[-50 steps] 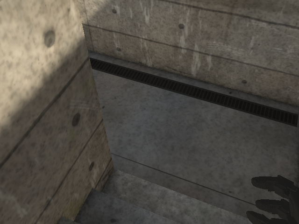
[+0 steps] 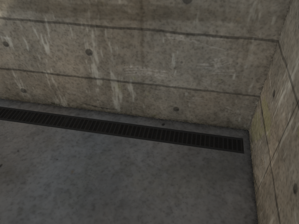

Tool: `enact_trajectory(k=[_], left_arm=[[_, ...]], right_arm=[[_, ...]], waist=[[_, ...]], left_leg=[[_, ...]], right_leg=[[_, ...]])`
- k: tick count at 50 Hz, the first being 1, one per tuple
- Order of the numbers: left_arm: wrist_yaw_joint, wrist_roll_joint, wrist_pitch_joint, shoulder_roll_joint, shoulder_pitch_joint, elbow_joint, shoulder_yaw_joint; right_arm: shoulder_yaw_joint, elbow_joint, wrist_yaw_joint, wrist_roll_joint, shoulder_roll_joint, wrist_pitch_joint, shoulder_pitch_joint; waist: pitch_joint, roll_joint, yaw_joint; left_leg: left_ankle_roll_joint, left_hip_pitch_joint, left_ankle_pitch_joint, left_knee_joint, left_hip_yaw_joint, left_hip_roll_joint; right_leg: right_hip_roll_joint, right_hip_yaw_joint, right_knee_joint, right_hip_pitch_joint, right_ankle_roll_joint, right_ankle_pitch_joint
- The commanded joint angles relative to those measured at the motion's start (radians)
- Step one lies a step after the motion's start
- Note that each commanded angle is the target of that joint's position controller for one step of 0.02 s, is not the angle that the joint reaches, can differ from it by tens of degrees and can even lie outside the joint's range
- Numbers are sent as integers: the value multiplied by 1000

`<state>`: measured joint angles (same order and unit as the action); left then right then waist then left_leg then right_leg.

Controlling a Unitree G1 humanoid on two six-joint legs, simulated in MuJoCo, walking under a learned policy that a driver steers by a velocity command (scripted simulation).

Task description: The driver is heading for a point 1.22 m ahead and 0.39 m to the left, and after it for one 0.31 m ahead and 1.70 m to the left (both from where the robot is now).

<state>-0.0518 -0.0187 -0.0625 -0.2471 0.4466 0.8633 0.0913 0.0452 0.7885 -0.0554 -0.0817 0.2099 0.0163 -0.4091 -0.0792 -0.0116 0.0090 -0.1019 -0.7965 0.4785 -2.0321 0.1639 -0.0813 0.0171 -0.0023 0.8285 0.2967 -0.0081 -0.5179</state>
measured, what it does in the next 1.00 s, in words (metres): goes down, turning left: left foot 0.19 m lower, then right foot 0.19 m lower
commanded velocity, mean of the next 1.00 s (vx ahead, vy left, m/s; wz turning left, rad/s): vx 1.00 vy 0.00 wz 0.81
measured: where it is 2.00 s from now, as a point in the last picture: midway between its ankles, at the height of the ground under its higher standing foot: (71, 158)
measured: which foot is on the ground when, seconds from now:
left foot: up 0.00-0.34, down 0.36-0.70, up 0.72-1.00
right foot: down 0.00-0.34, up 0.36-0.68, down 0.70-1.00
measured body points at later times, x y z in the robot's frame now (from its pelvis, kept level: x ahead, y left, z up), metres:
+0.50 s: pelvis +0.35 +0.06 -0.20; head +0.38 +0.05 +0.25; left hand +0.38 +0.36 -0.29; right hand +0.48 -0.16 -0.34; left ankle +0.28 +0.14 -0.89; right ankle +0.44 -0.13 -0.82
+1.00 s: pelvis +0.79 +0.16 -0.38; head +0.80 +0.15 +0.07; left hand +0.53 +0.08 -0.49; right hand +1.10 +0.27 -0.42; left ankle +0.83 +0.35 -1.03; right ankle +0.70 -0.05 -1.08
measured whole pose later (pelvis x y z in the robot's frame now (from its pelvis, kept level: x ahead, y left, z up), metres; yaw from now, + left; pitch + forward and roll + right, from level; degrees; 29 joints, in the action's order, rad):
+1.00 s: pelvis +0.79 +0.16 -0.38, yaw +49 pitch +3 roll +1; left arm 0.03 0.00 -0.10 -0.08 0.75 1.19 -0.01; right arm 0.04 0.65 0.04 -0.05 0.13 0.07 0.04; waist -0.07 -0.01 -0.15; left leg -0.10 -0.80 0.13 -0.94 0.00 -0.05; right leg 0.07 -0.02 0.43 -0.10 -0.07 -0.46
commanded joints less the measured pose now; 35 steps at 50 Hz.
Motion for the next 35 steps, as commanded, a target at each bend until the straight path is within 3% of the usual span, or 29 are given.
enact_trajectory(k=[1, 2, 4, 5, 6, 7, 8, 9, 12, 13, 14, 15, 16, 17, 18, 19, 20, 21, 22, 23, 24, 25, 26, 27, 28, 30, 32, 34, 35], left_arm=[[30, 5, -49, 95, -28, 30, -51], [61, 23, -50, 63, -63, 35, -44], [99, 69, -39, -24, -69, 60, -34], [114, 67, -35, -16, -64, 71, -31], [119, 62, -44, -12, -77, 38, -32], [131, 44, -56, -17, -29, 49, -32], [125, 63, -59, -12, 17, 49, -41], [117, 57, -57, -7, 31, 52, -46], [111, 44, -40, -17, 134, 89, -34], [113, 43, -36, -73, 80, 91, -15], [101, 52, -34, -98, 32, 69, -5], [96, 39, -31, -99, -18, 47, -3], [92, 37, -42, -88, -31, 60, -7], [87, 42, -51, -110, -134, 34, -7], [100, 50, -61, -139, -283, 6, 12], [114, 28, -93, -50, -165, -130, 1], [108, 30, -107, -78, -149, -160, -15], [97, 26, -115, -89, -140, -148, -8], [103, -18, -100, -20, -186, -196, -14], [103, -43, -66, -27, -272, -216, -12], [98, -18, -40, -64, -244, -176, -2], [75, -4, -31, -82, -203, -127, 9], [54, 10, -22, -68, -214, -130, 6], [40, 11, -14, -50, -198, -134, 0], [31, 8, -5, -54, -228, -150, -5], [29, -32, 4, -46, -313, -192, -5], [19, -34, -9, -91, -261, -146, 15], [7, -13, -46, -145, 56, 5, 39], [-13, 11, -53, -126, 211, 59, 26]], right_arm=[[-21, -154, -7, 12, -33, -1, 63], [-7, -149, 7, 8, -6, -2, 32], [7, -147, 24, 34, 5, -4, 84], [7, -138, 39, 25, 6, 0, 89], [22, -163, 58, 22, 74, 5, 137], [20, -181, 80, 32, 75, 14, 222], [9, -208, 96, 35, 51, 10, 299], [1, -217, 111, 44, 26, 8, 316], [15, -256, 129, 16, 48, 2, 402], [19, -250, 131, 2, 70, -7, 371], [38, -227, 127, 12, 124, -13, 325], [40, -183, 129, 12, 135, -11, 243], [66, -105, 132, 8, 167, 0, 63], [98, 5, 124, 26, 214, 14, -257], [102, 79, 110, 17, 204, 14, -438], [68, 54, 105, 38, 231, 48, -286], [53, 11, 91, 44, 157, 49, -271], [45, -3, 88, 45, 127, 64, -170], [62, -48, 66, 59, 169, 68, 16], [55, -116, 42, 65, 165, 77, 246], [53, -150, 17, 99, 154, 80, 285], [55, -120, -5, 114, 154, 86, 194], [41, -97, -35, 67, 93, 80, 210], [31, -106, -51, 35, 96, 75, 263], [33, -94, -57, 30, 116, 71, 234], [28, -58, -69, 26, 89, 59, 166], [22, -75, -69, 26, 75, 47, 157], [18, -48, -27, 40, 46, 38, 122], [2, -27, 7, 40, -34, 55, 127]], waist=[[316, 31, 78], [319, 27, 124], [271, 105, 101], [235, 115, 89], [228, 77, 75], [227, 45, 36], [248, 1, -10], [247, 30, -32], [280, 117, -108], [280, 152, -76], [223, 136, -53], [230, 86, -17], [118, 100, 62], [37, -61, 256], [121, -290, 437], [75, -601, 181], [-131, -300, 163], [-46, 12, 67], [-12, 88, -38], [132, 52, -117], [107, 162, -128], [38, 151, -104], [45, 113, -124], [56, 36, -150], [56, 4, -134], [93, -22, -97], [84, -60, -85], [-1, -19, -205], [-12, 60, -266]], left_leg=[[-9, -426, -360, 171, 102, 186], [24, -275, -493, 431, 113, 180], [57, -196, -624, 567, 64, 175], [44, -228, -721, 656, 110, 186], [17, -207, -904, 846, 78, 169], [11, -126, -1102, 1014, 53, 148], [8, -60, -1216, 1091, -17, 128], [1, 8, -1232, 1121, -40, 115], [-13, 27, -1108, 1232, -89, 121], [-17, 1, -1068, 1232, -86, 155], [-16, 57, -1034, 1120, -162, 133], [-36, 162, -910, 1293, -211, 123], [-39, 583, -857, 1267, -319, 69], [-105, 1033, -877, 1350, -318, 43], [-196, 1207, -873, 1518, -265, 63], [-302, 1379, -1035, 1287, 132, 144], [-382, 1356, -686, 1316, 308, 236], [-324, 1088, -467, 1363, 306, 220], [-358, 844, -215, 1508, 549, 325], [-368, 385, -146, 1592, 747, 455], [-340, 154, -308, 1502, 658, 368], [-285, 155, -243, 1397, 553, 283], [-212, 11, -54, 1399, 362, 133], [-163, -83, -11, 1372, 243, 60], [-134, -73, 2, 1340, 193, 25], [-104, 30, 115, 1219, 222, 33], [-54, 277, 97, 1050, 255, 17], [8, 295, 49, 608, 139, -34], [27, 64, 255, 305, 150, -74]], right_leg=[[-318, 418, -321, 128, -30, 82], [-288, 314, -376, 281, -41, 112], [-267, 246, -325, 268, -66, 289], [-255, 208, -268, 172, -46, 267], [-214, 124, -239, 134, -11, 207], [-211, 72, -211, 136, -3, 159], [-200, -21, -190, 156, -4, 95], [-187, -50, -168, 159, -7, 109], [-209, -89, -57, 3, -16, 207], [-255, -64, 27, -72, -25, 266], [-274, -67, 119, -105, -35, 392], [-259, -137, 239, -97, -3, 613], [-237, -169, 497, 66, 3, 829], [-166, -185, 945, 335, 41, 756], [13, -224, 1476, 625, 78, 97], [3, 82, 1390, 988, 116, -242], [-64, 225, 1141, 928, 110, -197], [-106, 243, 844, 811, 62, -68], [-95, 264, 603, 773, 51, 89], [-188, 325, 296, 628, 79, 65], [-156, 244, 295, 368, 106, 262], [-135, 271, 271, 279, 86, 611], [-119, 249, 60, 105, 90, 863], [-95, 199, -50, -67, 90, 930], [-75, 172, -117, -137, 86, 914], [-109, 179, -267, -142, 86, 814], [-166, 210, -484, -121, 66, 855], [-201, 177, -502, -396, 48, 836], [-231, 207, -277, -561, 40, 708]])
